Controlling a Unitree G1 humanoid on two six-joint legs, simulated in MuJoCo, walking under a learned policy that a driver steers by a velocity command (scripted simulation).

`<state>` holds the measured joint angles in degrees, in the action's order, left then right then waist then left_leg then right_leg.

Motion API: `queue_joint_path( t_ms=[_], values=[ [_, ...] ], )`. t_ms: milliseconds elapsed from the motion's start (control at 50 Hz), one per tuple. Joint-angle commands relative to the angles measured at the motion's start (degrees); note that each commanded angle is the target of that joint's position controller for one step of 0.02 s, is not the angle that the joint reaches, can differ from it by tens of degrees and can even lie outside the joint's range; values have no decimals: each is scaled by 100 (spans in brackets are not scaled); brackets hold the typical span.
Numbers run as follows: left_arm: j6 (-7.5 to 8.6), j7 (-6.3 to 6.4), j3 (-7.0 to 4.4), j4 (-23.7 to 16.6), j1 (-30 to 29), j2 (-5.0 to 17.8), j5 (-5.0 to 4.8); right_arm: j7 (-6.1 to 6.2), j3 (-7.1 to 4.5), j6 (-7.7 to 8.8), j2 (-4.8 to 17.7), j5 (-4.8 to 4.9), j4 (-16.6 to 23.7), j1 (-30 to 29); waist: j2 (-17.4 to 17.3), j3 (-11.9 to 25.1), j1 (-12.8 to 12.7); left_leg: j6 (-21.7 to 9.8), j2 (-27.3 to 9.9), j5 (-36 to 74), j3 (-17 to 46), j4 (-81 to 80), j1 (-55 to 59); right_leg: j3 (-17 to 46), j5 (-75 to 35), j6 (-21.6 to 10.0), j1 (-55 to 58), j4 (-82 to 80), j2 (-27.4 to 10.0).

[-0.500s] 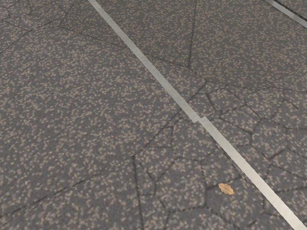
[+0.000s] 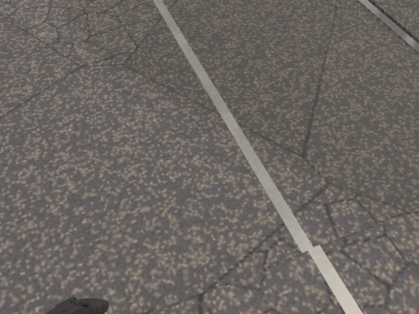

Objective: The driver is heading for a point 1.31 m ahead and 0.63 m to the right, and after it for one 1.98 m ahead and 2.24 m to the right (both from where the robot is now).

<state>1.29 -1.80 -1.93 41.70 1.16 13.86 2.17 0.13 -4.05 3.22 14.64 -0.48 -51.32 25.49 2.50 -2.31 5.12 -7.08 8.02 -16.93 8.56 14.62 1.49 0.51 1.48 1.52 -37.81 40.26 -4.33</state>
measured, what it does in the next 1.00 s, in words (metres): walks ahead, turning right: right foot, then left foot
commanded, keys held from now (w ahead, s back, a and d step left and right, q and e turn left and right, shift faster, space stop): w+e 1.00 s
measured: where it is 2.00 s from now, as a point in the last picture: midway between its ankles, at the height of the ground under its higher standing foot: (255, 203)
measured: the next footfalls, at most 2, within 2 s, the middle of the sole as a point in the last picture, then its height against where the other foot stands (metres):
right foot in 0.12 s outside the picture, level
left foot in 0.64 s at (183, 291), level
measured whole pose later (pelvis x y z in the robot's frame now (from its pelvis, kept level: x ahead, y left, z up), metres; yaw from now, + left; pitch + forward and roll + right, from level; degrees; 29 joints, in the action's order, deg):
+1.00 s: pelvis +0.53 -0.07 +0.00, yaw -27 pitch +1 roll +2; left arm -0.8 -5.1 -3.9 37.8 4.0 18.1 2.3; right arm -0.1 -3.5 6.8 16.0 -1.4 -47.4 19.5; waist 2.3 -2.3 2.7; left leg 1.6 1.1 -9.5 -10.1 14.7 -0.7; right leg -0.8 -1.2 -3.1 -35.7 45.8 -1.7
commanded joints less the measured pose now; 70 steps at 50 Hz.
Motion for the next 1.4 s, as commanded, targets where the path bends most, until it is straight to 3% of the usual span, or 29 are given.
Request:
queue_joint_path(
  t_ms=[20, 60, 100, 120, 140, 160, 180, 200, 260, 420, 520, 620, 640, 660, 680, 700, 740, 780, 900, 1040, 1100, 1140, 1160, 1180, 1200, 1220, 1260, 1320, 1400],
  values=[
    [170, -32, -41, -600, -683, 404, -41, 67, -127, 86, 787, -43, 171, 313, -758, -142, 20, -465, -1627, 3443, 720, -41, 228, -286, -117, -281, 209, -664, 219],
    [190, 15, -124, -423, -23, 606, -65, 81, -148, 137, 956, -74, 187, 83, -857, 0, -321, -234, -1678, 4649, 495, 362, 257, -361, 355, -546, 1173, -941, 451],
    [241, 143, -257, 47, 1494, 838, -89, 61, -171, 140, 1071, -120, 168, -65, -658, 767, -1037, -65, -1389, 5536, 38, 2197, 216, -467, 530, -830, 2771, -1323, 698],
    [280, 208, -331, 194, 2377, 1134, 20, 50, -92, 140, 789, -112, 292, 30, -183, 1415, -1311, 6, -1123, 3877, -173, 3849, -720, 692, 1163, -1104, 4087, -1283, -300],
    [265, 173, -486, 273, 2527, 1762, 99, -13, -11, 141, 280, 72, 364, 830, 1410, 1934, -822, 361, 37, -584, -611, 5903, -2754, 3865, 1240, -2054, 5430, -1915, -1768],
    [175, 74, -414, 263, 2087, 1315, -161, 0, -21, 164, 665, -145, 347, 587, 753, 1542, -702, 261, -256, -970, -225, 6315, -3524, 4789, 1888, -2083, 5069, -2531, -1643],
    [161, 54, -345, 140, 1512, 963, -197, -20, -30, 179, 738, -155, 476, -48, 225, 621, -583, 294, -606, -399, -278, 6216, -3764, 3712, 1751, -1973, 4253, -2525, -1439],
    [185, 34, -288, 143, 1371, 746, -160, -46, 7, 215, 717, -173, 590, -505, -210, 349, -606, 327, -798, -82, -339, 5877, -3671, 2973, 933, -1840, 3709, -2540, -1132],
    [282, 66, -241, 406, 1626, 680, -194, -110, 72, 67, 535, -252, 741, -604, 67, 293, -349, 543, -1051, 11, -459, 5030, -3162, 1980, -624, -1582, 3053, -2660, -520],
    [245, 113, -367, 531, 2346, 960, -258, -183, 251, -55, 289, -219, 1357, -2234, 163, 25, -747, 1001, -1016, 1297, -844, 2854, -3383, 1553, -656, -1403, 2679, -2937, -49],
    [206, 156, -398, 456, 2676, 989, -165, -172, 249, 64, 459, -133, 1535, -2812, 153, 164, -992, 925, -885, 1705, -696, 2350, -3492, 1882, -1273, -1376, 3362, -2260, -148],
    [167, 248, -499, 206, 2144, 1141, -98, -100, 172, 217, 707, -107, 1450, -2259, 188, 207, -676, 668, -833, 1190, -284, 1310, -2506, 2471, -1135, -1157, 3469, -1253, -196],
    [181, 203, -491, 169, 1983, 1115, -115, -53, 141, 280, 719, -123, 1275, -1650, -19, 441, -356, 583, -722, 1279, -387, 965, -1527, 2315, -1250, -1036, 3099, -523, 90],
    [154, 109, -463, 243, 2508, 884, -324, -24, 38, 352, 952, -164, 1283, -1478, -870, 952, -453, 373, -1141, 1525, 157, 754, -135, 1803, -765, -627, 2228, 596, 759],
    [103, 127, -390, 172, 2683, 780, -472, 3, -140, 302, 1340, -191, 1256, -828, -1901, 1799, -90, -172, -2329, 348, 1838, 485, 1392, 1018, 977, -321, 826, 2122, 1246],
    [84, 191, -344, 90, 2357, 828, -311, -9, -83, 253, 1039, -162, 1210, -713, -1705, 1700, -107, -177, -2831, -191, 2362, 267, 1415, 844, 2844, -419, 240, 2586, 1004],
    [16, 180, -368, 86, 1690, 911, -136, 22, 32, 211, 593, -250, 1263, -1217, -451, 524, -264, -106, -2591, 472, 1561, 42, 171, 637, 2334, -381, 30, 2666, 553],
    [-99, 35, -361, -110, 1344, 779, 34, 38, 60, 274, 500, -198, 1117, -1204, -628, 170, -419, 4, -2264, 1267, 759, -165, -351, 410, 2100, -370, -28, 2508, 358],
    [-189, -302, -253, -632, 547, 635, -12, -17, -38, 400, 709, -94, 990, -1282, -924, 113, -561, -83, -2052, 1508, -520, -775, -741, -40, 610, -307, 6, 1386, 287],
    [-84, -379, -260, -748, -107, 756, 42, -2, -121, 509, 951, -44, 747, -1069, -511, -253, -420, 316, -2105, 1293, -1425, -574, -454, -237, -1149, -582, 1007, -877, 205],
    [-74, -308, -330, -590, 255, 851, 100, 14, -173, 394, 1134, 33, 659, -938, -276, -53, -542, 357, -2126, 2603, -1740, 596, -310, -354, -641, -748, 1857, -1364, 408],
    [-15, -142, -476, -97, 1383, 1063, 182, -42, -161, 320, 1077, 99, 807, -986, 459, 413, -1037, 503, -1602, 2531, -2076, 3063, -1277, -510, -296, -931, 3486, -1694, 878],
    [49, -36, -538, 1, 1902, 1425, 243, -94, -99, 292, 789, 83, 969, -899, 1228, 370, -1137, 590, -948, -805, -2062, 5243, -3075, 479, -2104, -1477, 4777, -1253, -47],
    [145, 15, -510, -174, 2315, 1748, 117, -42, 51, 204, 388, -67, 1164, -328, 1378, 1030, -821, 764, -767, -2220, -1267, 6810, -4332, 2289, -5492, -2316, 5873, -363, -1401],
    [107, 100, -661, -126, 2873, 1893, -73, 32, 47, 163, 648, -62, 1339, -683, 1263, 1896, -1443, 864, -711, -1748, -642, 7331, -4979, 3064, -4002, -2949, 6240, -1064, -1807],
    [66, 208, -606, -114, 2675, 1717, -131, 19, 83, 185, 763, -140, 1414, -984, 767, 1606, -1222, 791, -1081, -1337, -282, 6839, -5337, 3398, -1493, -2752, 5892, -1580, -1652],
    [44, 256, -415, -209, 1923, 1281, -106, -63, 52, 108, 907, -268, 1345, -1370, -107, 759, -804, 873, -1333, -1035, -365, 5763, -4736, 3096, -489, -2349, 4243, -2043, -1225],
    [108, 225, -395, -168, 1668, 1301, -108, -135, 139, -121, 669, -248, 1358, -1394, -260, 383, -460, 1026, -1343, -869, -660, 4417, -3454, 2314, -1182, -2076, 2505, -2276, -750],
    [156, 110, -421, -49, 1542, 1215, -151, -136, 253, -52, 414, -87, 1372, -1519, 103, 454, -504, 881, -1017, 868, -992, 2828, -2282, 1345, -1895, -1406, 2036, -2020, -76]
  ],
)
Velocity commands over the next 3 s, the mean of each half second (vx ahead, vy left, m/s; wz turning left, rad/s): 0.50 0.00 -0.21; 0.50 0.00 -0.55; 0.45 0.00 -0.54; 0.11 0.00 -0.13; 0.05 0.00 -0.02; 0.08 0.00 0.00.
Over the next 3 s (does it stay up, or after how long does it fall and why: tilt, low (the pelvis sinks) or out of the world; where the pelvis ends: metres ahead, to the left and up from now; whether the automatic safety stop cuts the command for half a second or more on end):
stays up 0.93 -0.30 -0.05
